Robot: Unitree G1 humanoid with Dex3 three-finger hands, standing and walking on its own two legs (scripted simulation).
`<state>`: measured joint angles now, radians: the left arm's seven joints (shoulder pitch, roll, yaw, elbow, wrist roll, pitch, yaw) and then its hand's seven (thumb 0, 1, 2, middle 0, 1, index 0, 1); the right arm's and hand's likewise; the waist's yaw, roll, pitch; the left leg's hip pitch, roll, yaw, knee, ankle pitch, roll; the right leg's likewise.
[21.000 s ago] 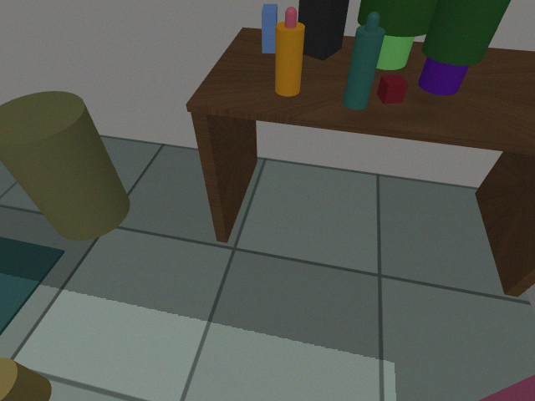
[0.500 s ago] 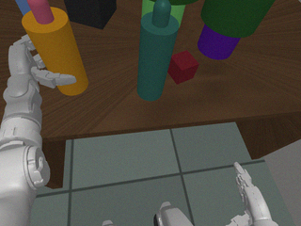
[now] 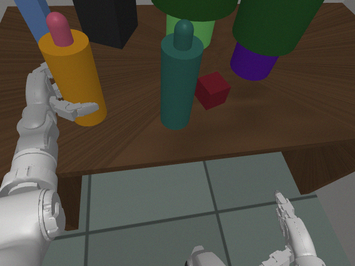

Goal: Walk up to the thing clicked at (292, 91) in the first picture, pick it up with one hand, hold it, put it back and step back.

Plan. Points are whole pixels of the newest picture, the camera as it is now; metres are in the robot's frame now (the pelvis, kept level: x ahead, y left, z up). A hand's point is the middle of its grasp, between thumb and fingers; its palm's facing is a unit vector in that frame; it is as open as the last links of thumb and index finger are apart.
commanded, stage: settle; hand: left
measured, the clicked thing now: (76, 74) +0.52 +0.13 +0.14
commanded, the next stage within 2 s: lift in 0.62 s
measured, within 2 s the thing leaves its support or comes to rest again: leaves its support in 0.16 s
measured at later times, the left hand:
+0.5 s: hand (65, 83) +0.51 +0.16 +0.12, palm faces +0.07 -1.00 -0.04, open 11.4 cm
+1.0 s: hand (59, 85) +0.47 +0.16 +0.15, palm faces +0.06 -1.00 -0.04, open 11.4 cm
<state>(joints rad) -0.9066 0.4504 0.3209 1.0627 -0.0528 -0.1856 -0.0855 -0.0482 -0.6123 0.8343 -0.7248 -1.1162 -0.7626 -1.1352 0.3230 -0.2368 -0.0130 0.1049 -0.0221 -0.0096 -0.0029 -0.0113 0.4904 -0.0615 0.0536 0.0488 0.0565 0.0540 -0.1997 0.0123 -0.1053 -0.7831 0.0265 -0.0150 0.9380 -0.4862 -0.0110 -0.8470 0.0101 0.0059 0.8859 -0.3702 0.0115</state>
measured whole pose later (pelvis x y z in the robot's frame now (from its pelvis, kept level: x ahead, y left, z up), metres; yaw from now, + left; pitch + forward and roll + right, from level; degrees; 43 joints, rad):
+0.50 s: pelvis +0.00 +0.00 +0.01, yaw +0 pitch +16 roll -1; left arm -0.87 0.42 0.32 0.96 -0.08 -0.11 -0.05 -0.06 -0.61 0.89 -0.64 -1.25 -0.67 -1.28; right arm 0.31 -0.23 -0.01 0.19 -0.01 -0.04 -0.02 -0.01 0.50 -0.06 0.05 0.05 0.06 0.05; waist -0.18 0.02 -0.09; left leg -0.70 0.02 -0.01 0.87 -0.45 -0.01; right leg -0.76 0.01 0.01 0.82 -0.34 0.01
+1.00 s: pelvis -0.02 +0.00 +0.02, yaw +0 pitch +12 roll -1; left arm -0.82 0.38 0.28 0.89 -0.10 -0.07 -0.06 -0.06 -0.61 0.87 -0.64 -1.26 -0.68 -1.28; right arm 0.33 -0.23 -0.02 0.23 0.01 -0.09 -0.05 -0.01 0.51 -0.06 0.05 0.05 0.05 0.05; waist -0.15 0.02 -0.10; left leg -0.62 0.02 0.00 0.82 -0.42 -0.01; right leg -0.68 0.00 0.02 0.77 -0.30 0.02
